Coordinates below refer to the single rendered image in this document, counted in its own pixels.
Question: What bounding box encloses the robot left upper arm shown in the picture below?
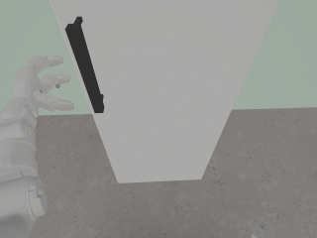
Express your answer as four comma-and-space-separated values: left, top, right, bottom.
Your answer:
0, 176, 48, 238

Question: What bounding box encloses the robot left hand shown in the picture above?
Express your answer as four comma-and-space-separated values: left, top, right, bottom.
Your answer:
12, 55, 75, 112

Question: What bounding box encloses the handle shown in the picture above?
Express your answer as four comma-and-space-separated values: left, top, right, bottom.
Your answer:
65, 16, 105, 113

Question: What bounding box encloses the fridge door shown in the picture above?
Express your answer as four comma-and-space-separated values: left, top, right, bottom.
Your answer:
51, 0, 279, 183

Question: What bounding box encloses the robot left forearm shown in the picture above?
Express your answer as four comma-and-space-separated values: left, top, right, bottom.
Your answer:
0, 96, 39, 182

